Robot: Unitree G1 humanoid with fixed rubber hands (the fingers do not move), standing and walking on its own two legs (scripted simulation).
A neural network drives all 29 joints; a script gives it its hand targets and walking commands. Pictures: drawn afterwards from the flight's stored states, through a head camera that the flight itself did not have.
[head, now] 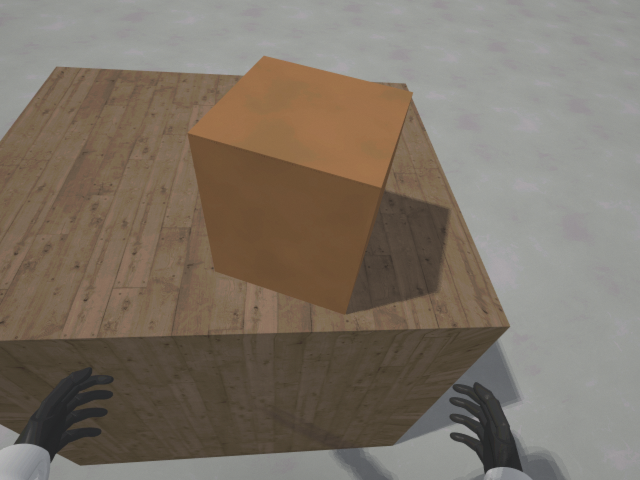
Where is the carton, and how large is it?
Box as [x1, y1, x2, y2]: [187, 56, 412, 314]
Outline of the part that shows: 263,56 187,133 215,271 344,314 375,220 412,92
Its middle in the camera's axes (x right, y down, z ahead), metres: -0.02 -0.07 +0.55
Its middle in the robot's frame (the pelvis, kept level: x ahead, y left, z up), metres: +0.47 +0.05 +0.10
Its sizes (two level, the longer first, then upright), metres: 0.210 0.200 0.250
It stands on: a pedestal, 0.75 m high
